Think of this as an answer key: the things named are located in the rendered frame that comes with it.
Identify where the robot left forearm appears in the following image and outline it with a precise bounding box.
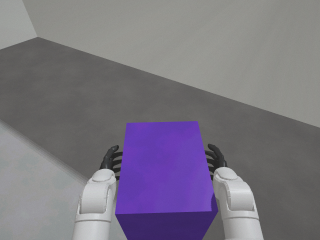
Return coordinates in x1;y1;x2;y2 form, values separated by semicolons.
71;169;117;240

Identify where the robot right forearm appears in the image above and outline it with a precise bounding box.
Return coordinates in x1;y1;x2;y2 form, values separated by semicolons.
213;167;264;240

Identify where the carton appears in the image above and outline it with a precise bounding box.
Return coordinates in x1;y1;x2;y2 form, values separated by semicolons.
115;121;219;240

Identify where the robot left hand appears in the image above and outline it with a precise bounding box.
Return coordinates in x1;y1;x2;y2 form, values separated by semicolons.
99;145;123;181

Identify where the robot right hand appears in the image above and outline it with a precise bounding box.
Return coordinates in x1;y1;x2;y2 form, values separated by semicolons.
205;143;228;181

